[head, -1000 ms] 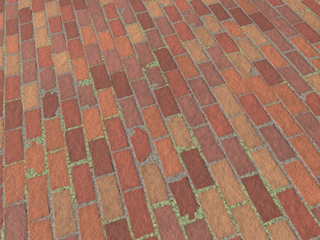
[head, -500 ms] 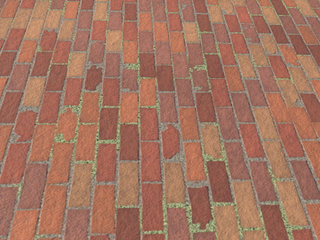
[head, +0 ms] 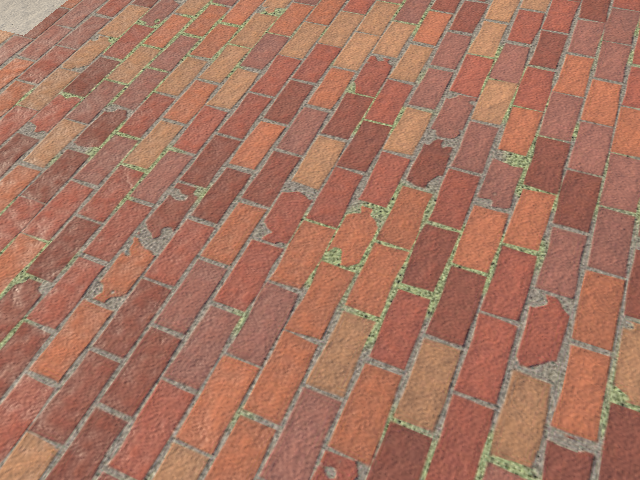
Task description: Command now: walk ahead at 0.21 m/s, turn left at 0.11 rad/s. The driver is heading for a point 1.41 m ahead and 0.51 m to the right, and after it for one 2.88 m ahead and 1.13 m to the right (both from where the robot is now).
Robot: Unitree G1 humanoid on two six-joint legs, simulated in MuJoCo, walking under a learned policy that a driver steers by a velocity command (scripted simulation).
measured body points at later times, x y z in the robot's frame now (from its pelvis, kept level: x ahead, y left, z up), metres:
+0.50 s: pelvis +0.18 -0.03 -0.03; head +0.21 -0.03 +0.42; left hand +0.45 +0.15 -0.12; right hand +0.07 -0.28 -0.16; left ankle -0.01 +0.12 -0.74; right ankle +0.32 -0.18 -0.69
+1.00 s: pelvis +0.57 -0.26 -0.03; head +0.60 -0.28 +0.42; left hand +0.72 -0.01 -0.15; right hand +0.63 -0.57 -0.11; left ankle +0.83 -0.30 -0.71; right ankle +0.36 -0.16 -0.74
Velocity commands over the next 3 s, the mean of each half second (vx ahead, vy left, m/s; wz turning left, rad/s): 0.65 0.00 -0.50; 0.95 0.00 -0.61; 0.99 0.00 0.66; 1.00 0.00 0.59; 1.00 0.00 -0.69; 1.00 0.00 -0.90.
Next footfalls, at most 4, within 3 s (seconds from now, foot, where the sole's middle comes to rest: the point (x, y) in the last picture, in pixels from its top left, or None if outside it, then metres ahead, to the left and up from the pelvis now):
0.14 left None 0.03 0.12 -0.78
0.60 right None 0.39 -0.18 -0.78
1.06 left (513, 317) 0.84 -0.35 -0.78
1.48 right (639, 224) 1.11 -0.73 -0.78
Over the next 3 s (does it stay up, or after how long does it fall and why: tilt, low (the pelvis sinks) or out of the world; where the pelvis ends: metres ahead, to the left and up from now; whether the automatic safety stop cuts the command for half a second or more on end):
stays up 2.34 -0.83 -0.01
